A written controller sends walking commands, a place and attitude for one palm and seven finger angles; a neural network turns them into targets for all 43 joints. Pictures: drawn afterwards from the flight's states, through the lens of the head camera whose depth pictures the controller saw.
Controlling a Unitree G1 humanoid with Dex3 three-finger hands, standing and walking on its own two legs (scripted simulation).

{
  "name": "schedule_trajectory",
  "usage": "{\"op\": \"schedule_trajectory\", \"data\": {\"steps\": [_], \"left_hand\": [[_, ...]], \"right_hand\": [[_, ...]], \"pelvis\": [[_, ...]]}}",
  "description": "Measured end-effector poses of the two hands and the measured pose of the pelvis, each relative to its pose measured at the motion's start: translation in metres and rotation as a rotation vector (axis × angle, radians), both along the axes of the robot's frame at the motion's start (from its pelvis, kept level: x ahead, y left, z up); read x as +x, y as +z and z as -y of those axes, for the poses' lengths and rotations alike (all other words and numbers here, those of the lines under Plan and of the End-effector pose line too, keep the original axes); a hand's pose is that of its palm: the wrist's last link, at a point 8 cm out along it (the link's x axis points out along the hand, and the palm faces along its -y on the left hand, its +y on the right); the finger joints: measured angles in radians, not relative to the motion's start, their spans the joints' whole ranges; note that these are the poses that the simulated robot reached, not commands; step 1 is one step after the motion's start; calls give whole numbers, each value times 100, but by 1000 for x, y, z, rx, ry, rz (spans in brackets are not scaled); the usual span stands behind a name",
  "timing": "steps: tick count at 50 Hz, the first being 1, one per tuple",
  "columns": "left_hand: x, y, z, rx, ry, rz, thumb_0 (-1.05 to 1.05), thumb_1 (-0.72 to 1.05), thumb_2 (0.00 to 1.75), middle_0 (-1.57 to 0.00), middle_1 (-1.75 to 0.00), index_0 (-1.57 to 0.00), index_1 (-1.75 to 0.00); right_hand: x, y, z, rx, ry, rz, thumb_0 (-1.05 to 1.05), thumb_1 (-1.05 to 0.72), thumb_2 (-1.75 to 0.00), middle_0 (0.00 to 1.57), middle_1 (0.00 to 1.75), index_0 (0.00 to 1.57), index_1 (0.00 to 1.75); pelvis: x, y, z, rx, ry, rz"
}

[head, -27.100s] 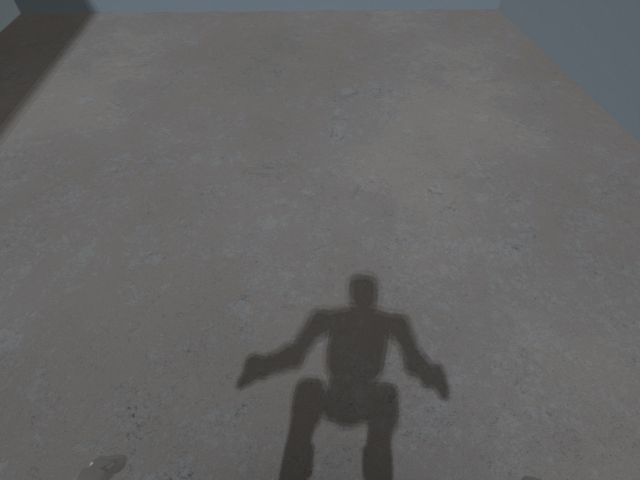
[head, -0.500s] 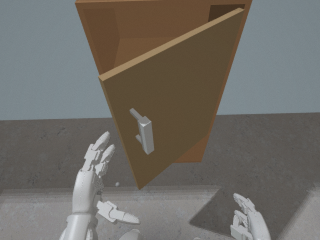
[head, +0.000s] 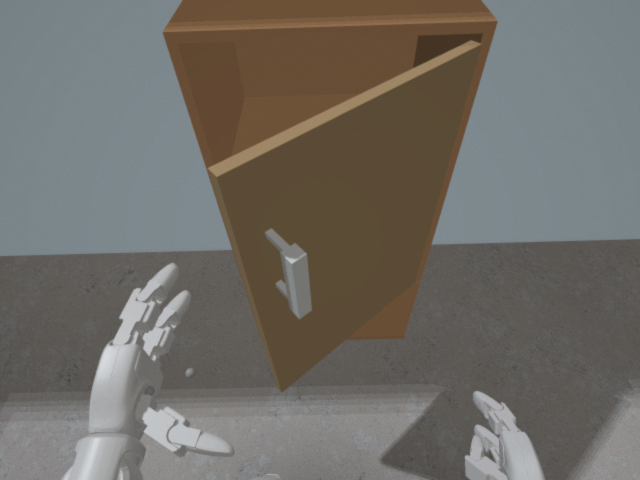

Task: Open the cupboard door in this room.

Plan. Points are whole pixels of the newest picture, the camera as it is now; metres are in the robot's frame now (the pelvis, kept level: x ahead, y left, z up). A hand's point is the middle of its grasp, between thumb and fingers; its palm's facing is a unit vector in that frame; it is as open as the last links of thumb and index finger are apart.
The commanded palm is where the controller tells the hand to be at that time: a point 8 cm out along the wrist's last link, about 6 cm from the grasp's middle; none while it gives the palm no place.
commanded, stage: draw the hand back to the body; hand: left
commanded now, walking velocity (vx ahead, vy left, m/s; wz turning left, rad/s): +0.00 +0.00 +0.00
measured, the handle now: (287, 274) +0.36 +0.07 +0.07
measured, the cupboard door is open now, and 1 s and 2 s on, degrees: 40 40 40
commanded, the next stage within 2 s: step back with the hand held close in 1.26 s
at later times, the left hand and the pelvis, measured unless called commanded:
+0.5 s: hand (86, 353) +0.21 +0.23 +0.15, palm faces +0.27 -0.89 -0.36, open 13.7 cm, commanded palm +0.16 +0.27 +0.17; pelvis +0.01 +0.02 +0.04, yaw +0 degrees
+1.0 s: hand out of the picture +0.21 +0.29 +0.21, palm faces +0.46 -0.78 -0.41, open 8.1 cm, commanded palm +0.16 +0.32 +0.22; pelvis +0.02 +0.02 +0.05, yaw -1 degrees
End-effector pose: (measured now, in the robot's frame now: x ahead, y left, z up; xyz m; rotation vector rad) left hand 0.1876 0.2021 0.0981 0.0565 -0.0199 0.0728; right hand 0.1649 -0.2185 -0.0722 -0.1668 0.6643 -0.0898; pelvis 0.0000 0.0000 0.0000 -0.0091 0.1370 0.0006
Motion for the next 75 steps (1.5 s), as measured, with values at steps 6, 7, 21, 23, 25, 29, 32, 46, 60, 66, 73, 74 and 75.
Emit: {"op": "schedule_trajectory", "data": {"steps": [6,7,21,23,25,29,32,46,60,66,73,74,75], "left_hand": [[-5,15,-13,8,-5,10,-1,-50,30,-15,-30,-15,-30],[-5,17,-15,9,-8,14,-1,-50,30,-15,-30,-15,-30],[-18,55,-59,288,172,-60,-1,-19,43,-17,-30,-17,-30],[-17,61,-65,299,197,-52,0,-13,46,-17,-30,-17,-30],[-16,68,-70,309,215,-39,0,-6,49,-17,-30,-17,-30],[-15,81,-79,331,239,-7,0,7,55,-18,-30,-18,-30],[-14,90,-87,351,258,14,0,18,59,-18,-30,-18,-30],[-17,126,-119,426,378,105,1,66,80,-20,-30,-20,-30],[-18,120,-107,399,364,81,2,87,89,-21,-30,-21,-30],[-20,125,-104,412,365,98,2,88,90,-21,-30,-21,-30],[-18,136,-105,448,363,144,2,88,90,-21,-30,-21,-30],[-17,138,-105,461,358,150,2,88,90,-21,-30,-21,-30],[-17,139,-106,472,350,148,2,89,90,-21,-30,-21,-30]], "right_hand": [[9,11,-6,-9,18,43,1,-90,-90,20,30,20,30],[10,13,-7,-10,20,50,1,-90,-90,20,30,20,30],[20,35,-28,-30,27,40,1,-90,-90,21,30,20,30],[21,37,-30,-32,33,35,1,-90,-90,21,30,20,30],[21,39,-32,-33,36,30,1,-90,-90,21,30,20,30],[23,43,-35,-32,39,25,1,-90,-90,21,30,20,30],[24,45,-35,-33,39,21,1,-90,-90,21,30,20,30],[28,50,-26,-45,30,-1,1,-90,-90,21,30,20,30],[22,48,-15,-43,15,-14,1,-90,-90,21,30,20,30],[21,47,-12,-36,12,-12,1,-90,-90,21,30,20,30],[20,47,-8,-34,15,-20,1,-90,-90,21,30,20,30],[19,47,-7,-34,10,-25,1,-90,-90,21,30,20,30],[18,47,-6,-35,3,-29,1,-90,-90,21,30,20,30]], "pelvis": [[3,5,-6,-7,6,22],[3,6,-7,-8,6,25],[10,32,-19,-6,-5,117],[11,36,-21,-4,-6,130],[12,39,-23,-3,-9,141],[15,44,-25,-1,-14,161],[16,47,-26,0,-17,172],[18,54,-24,-1,-24,198],[15,55,-17,0,-25,208],[14,55,-13,-1,-27,211],[11,55,-10,-7,-19,193],[10,55,-10,-9,-21,183],[9,55,-11,-11,-24,173]]}}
